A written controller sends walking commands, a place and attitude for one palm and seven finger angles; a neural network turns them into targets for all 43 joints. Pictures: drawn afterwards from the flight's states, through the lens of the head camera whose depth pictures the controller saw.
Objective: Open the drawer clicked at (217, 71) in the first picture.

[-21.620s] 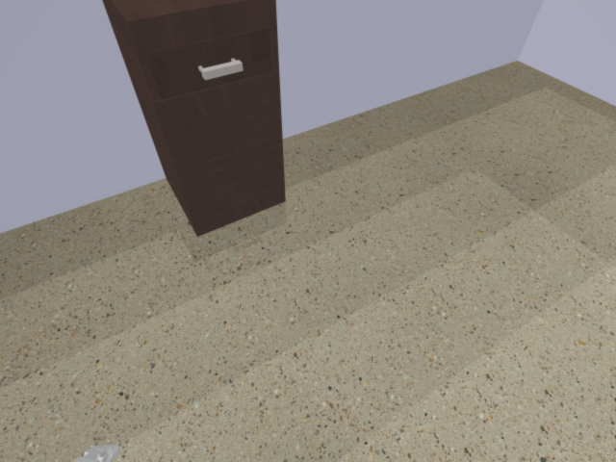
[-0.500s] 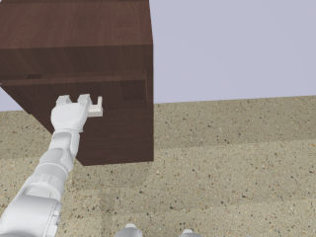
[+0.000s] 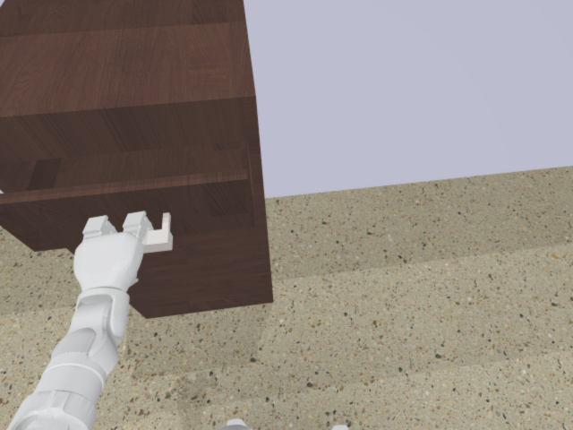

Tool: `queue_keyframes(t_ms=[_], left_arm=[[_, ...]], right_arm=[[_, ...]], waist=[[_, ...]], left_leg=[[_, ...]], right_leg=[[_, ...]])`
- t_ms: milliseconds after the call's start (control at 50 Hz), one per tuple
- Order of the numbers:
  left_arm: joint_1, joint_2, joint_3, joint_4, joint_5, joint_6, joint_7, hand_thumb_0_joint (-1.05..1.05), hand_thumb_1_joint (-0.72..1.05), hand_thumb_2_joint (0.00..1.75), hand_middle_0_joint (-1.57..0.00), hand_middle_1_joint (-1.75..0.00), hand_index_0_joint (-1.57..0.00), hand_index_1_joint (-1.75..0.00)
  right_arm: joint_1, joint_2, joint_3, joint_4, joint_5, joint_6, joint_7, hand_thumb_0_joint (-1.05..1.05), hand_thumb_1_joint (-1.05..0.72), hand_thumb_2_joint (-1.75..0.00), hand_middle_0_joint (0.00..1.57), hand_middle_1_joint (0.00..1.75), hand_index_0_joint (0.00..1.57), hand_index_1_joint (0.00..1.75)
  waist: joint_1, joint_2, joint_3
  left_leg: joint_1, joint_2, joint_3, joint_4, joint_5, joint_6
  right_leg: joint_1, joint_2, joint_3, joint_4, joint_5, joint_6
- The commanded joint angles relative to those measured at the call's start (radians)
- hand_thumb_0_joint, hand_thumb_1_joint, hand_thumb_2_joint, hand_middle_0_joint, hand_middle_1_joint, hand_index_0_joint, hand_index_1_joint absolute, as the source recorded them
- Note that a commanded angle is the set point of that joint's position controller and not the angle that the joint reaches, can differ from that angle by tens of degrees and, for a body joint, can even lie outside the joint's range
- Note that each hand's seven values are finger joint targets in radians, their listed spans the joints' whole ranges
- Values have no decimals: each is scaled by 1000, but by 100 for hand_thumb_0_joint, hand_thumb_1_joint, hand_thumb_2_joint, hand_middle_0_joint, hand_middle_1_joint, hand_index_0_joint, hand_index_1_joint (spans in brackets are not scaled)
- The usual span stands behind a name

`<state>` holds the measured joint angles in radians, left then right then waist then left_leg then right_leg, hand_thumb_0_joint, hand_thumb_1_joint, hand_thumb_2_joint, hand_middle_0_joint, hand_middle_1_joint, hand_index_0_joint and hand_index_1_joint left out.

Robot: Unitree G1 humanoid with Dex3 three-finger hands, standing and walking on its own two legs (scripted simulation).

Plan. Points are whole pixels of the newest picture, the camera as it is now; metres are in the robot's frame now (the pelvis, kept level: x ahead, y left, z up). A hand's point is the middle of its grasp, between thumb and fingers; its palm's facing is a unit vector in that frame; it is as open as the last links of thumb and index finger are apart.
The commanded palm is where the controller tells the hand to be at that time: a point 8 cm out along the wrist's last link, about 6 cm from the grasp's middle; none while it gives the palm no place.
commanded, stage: pull the drawer open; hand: left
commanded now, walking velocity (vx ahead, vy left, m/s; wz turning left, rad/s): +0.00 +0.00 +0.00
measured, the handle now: (131, 232) +0.42 +0.25 -0.02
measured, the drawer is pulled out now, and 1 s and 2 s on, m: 0.08 0.22 0.30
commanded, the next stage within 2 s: open the thumb to release the handle in 1.60 s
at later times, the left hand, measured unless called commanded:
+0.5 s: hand (125, 294) +0.32 +0.24 -0.03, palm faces -0.05 -0.05 -1.00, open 6.1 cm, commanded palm +0.28 +0.23 +0.02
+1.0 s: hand (117, 372) +0.21 +0.23 -0.04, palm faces -0.02 -0.08 -1.00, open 6.1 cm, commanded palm +0.17 +0.23 +0.02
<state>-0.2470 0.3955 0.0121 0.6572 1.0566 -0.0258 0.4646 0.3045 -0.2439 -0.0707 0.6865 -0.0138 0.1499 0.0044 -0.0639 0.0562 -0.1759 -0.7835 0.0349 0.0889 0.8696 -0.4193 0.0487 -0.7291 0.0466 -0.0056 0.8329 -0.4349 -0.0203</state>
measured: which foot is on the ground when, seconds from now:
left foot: down 0.00-1.00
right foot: down 0.00-1.00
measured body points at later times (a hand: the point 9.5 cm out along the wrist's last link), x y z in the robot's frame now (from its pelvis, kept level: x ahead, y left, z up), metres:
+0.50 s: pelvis +0.00 -0.01 +0.00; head +0.06 -0.01 +0.44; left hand +0.32 +0.24 +0.02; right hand +0.16 -0.24 -0.12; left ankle -0.01 +0.09 -0.69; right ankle -0.03 -0.11 -0.69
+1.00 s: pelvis +0.00 -0.01 -0.01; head +0.06 -0.03 +0.44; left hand +0.21 +0.23 +0.02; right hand +0.18 -0.26 -0.12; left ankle -0.01 +0.09 -0.69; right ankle -0.03 -0.11 -0.69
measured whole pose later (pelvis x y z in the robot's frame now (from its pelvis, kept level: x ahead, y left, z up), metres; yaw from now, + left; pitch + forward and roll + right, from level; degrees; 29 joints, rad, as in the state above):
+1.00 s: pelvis +0.00 -0.01 -0.01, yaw +2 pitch +15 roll +0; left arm 0.35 0.32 -0.07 0.13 1.07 0.04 0.53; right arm 0.15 -0.25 -0.05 0.59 -0.04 0.12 0.02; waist 0.00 0.05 -0.16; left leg -0.71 0.02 0.07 0.92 -0.46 0.03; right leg -0.66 0.03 -0.02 0.91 -0.50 -0.04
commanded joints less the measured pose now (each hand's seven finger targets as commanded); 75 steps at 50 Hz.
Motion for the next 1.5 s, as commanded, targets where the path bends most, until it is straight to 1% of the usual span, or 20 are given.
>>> queue_keyframes(t_ms=[0, 60, 80, 100, 140, 180, 240, 380, 520, 660, 700, 880, 920, 1040, 1080, 1140, 1200, 1280, 1400, 1480], left_arm=[[43, 124, 44, -257, -12, 22, 55, 0, 90, 90, -40, -135, -40, -135], [114, 107, 36, -348, -9, 57, 67, 0, 90, 90, -40, -135, -40, -135], [-81, 128, 22, -325, 9, 69, 76, 0, 90, 90, -40, -135, -40, -135], [-217, 131, 14, -298, 23, 72, 81, 0, 90, 90, -40, -135, -40, -135], [-168, 127, 15, -239, 39, 87, 84, 0, 90, 90, -40, -135, -40, -135], [-208, 107, -15, -249, 41, 99, 74, 0, 90, 90, -40, -135, -40, -135], [-233, 72, -52, -224, 31, 110, 49, 0, 90, 90, -40, -135, -40, -135], [-291, 121, -14, -185, 33, 52, 9, 0, 90, 90, -40, -135, -40, -135], [49, 81, 3, -301, 4, 19, 12, 0, 90, 90, -40, -135, -40, -135], [392, 101, 58, -481, -20, 38, 47, 0, 90, 90, -40, -135, -40, -135], [449, 73, 31, -549, -17, 47, 61, 0, 90, 90, -40, -135, -40, -135], [604, 70, 44, -689, 1, 74, 113, 0, 90, 90, -40, -135, -40, -135], [639, 48, 22, -694, -4, 80, 111, 0, 90, 90, -40, -135, -40, -135], [768, 34, 8, -768, -7, 65, 98, 0, 90, 90, -40, -135, -40, -135], [828, 71, 50, -776, -3, 50, 97, 0, 90, 90, -40, -135, -40, -135], [874, 36, 16, -816, -1, 36, 91, 0, 90, 90, -40, -135, -40, -135], [919, 52, 38, -834, 1, 16, 95, 0, 90, 90, -40, -135, -40, -135], [1018, 90, 82, -893, 0, -20, 103, 0, 90, 90, -40, -135, -40, -135], [1193, 88, 119, -906, -15, -72, 103, 0, 90, 90, -40, -135, -40, -135], [1225, 126, 173, -930, -21, -97, 112, 0, 90, 90, -40, -135, -40, -135]], right_arm=[[-44, -140, -46, -133, 2, -46, -5, 0, -90, -90, 20, 30, 20, 30], [-80, -137, -41, -150, -3, -51, 1, 0, -90, -90, 20, 30, 20, 30], [-76, -142, -33, -126, -2, -43, -8, 0, -90, -90, 20, 30, 20, 30], [-62, -143, -36, -109, -6, -48, -18, 0, -90, -90, 20, 30, 20, 30], [-73, -135, -33, -117, -8, -49, -26, 0, -90, -90, 20, 30, 20, 30], [-83, -129, -30, -123, -4, -44, -29, 0, -90, -90, 20, 30, 20, 30], [-84, -124, -28, -129, -1, -39, -35, 0, -90, -90, 20, 30, 20, 30], [-95, -114, -16, -136, -2, -37, -55, 0, -90, -90, 20, 30, 20, 30], [-124, -108, -19, -185, 0, -51, -29, 0, -90, -90, 20, 30, 20, 30], [-156, -117, -21, -213, -6, -67, -7, 0, -90, -90, 20, 30, 20, 30], [-163, -115, -23, -217, -9, -69, 2, 0, -90, -90, 20, 30, 20, 30], [-215, -110, -15, -229, -21, -79, 12, 0, -90, -90, 20, 30, 20, 30], [-227, -109, -11, -236, -20, -82, 15, 0, -90, -90, 20, 30, 20, 30], [-261, -93, 4, -275, -21, -89, 21, 0, -90, -90, 20, 30, 20, 30], [-278, -90, 18, -285, -23, -87, 24, 0, -90, -90, 20, 30, 20, 30], [-275, -84, 18, -305, -27, -87, 32, 0, -90, -90, 20, 30, 20, 30], [-277, -82, 24, -312, -31, -88, 35, 0, -90, -90, 20, 30, 20, 30], [-279, -78, 31, -325, -43, -92, 46, 0, -90, -90, 20, 30, 20, 30], [-291, -64, 26, -332, -45, -93, 51, 0, -90, -90, 20, 30, 20, 30], [-296, -66, 24, -331, -56, -88, 58, 0, -90, -90, 20, 30, 20, 30]], waist=[[61, -26, -301], [67, 13, -308], [15, -2, -262], [-6, -3, -226], [25, 9, -244], [30, 44, -290], [23, 17, -288], [37, -28, -305], [89, -27, -318], [111, -45, -270], [102, -28, -253], [106, -1, -238], [101, -29, -192], [118, -31, -177], [140, -24, -180], [134, -21, -152], [136, -26, -135], [160, -20, -194], [173, -32, -137], [187, -21, -185]], left_leg=[[318, -24, -72, -66, 516, -11], [369, -17, -84, -66, 581, -16], [361, -15, -96, -61, 523, -19], [343, -16, -98, -55, 467, -19], [350, -29, -95, -59, 436, -19], [400, -27, -107, -60, 479, -27], [396, -32, -103, -55, 485, -25], [334, -49, -84, -45, 429, -11], [317, -48, -69, -52, 446, -11], [277, -45, -68, -63, 447, -15], [291, -43, -65, -57, 440, -16], [321, -40, -76, -30, 428, -22], [305, -41, -78, -27, 400, -21], [309, -43, -82, -10, 402, -18], [303, -48, -82, -6, 407, -20], [300, -46, -85, 3, 388, -17], [280, -51, -85, 16, 358, -17], [293, -58, -84, 45, 394, -20], [208, -64, -79, 64, 339, -16], [196, -68, -80, 85, 357, -21]], right_leg=[[176, 19, -20, -69, 491, -23], [165, 16, -24, -66, 492, -25], [105, 14, -30, -66, 448, -18], [65, 14, -37, -60, 401, -18], [69, 16, -40, -61, 359, -27], [61, 12, -40, -58, 356, -27], [75, 13, -40, -63, 374, -26], [131, 6, -17, -64, 421, -23], [200, 9, -9, -66, 475, -28], [248, 5, 3, -55, 538, -30], [222, 5, 1, -51, 517, -29], [154, 5, -7, -18, 459, -30], [139, 5, -17, -21, 440, -29], [136, 2, -10, -10, 437, -29], [137, 3, 1, 1, 441, -32], [110, 3, -6, 1, 405, -31], [96, 2, 6, 7, 405, -33], [86, 0, 45, 29, 443, -40], [93, -6, 51, 41, 463, -43], [78, -5, 83, 62, 486, -49]])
